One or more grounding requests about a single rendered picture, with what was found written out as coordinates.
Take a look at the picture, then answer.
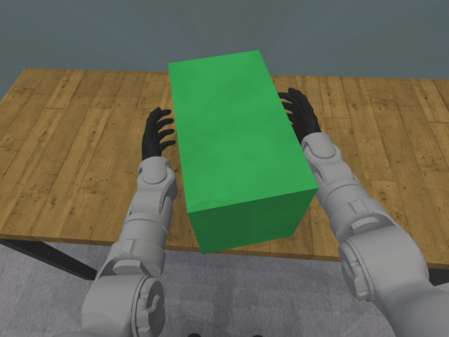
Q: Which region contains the robot left upper arm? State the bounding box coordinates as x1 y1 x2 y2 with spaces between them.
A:
52 275 166 337

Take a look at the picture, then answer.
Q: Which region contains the right robot forearm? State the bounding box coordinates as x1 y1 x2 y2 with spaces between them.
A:
301 132 429 279

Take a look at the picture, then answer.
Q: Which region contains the robot right upper arm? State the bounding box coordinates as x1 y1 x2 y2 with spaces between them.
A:
338 225 449 337

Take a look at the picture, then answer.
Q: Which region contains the left robot hand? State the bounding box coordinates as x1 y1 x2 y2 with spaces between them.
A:
142 107 175 161

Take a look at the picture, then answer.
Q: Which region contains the left robot forearm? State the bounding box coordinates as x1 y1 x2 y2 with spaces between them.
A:
81 157 177 327

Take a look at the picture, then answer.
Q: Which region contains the carton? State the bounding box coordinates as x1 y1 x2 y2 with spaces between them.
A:
168 50 319 254

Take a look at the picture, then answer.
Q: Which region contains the table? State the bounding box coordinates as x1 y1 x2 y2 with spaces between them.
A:
0 68 449 302

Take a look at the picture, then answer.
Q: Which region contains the right robot hand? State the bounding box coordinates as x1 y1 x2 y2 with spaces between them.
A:
278 88 321 145

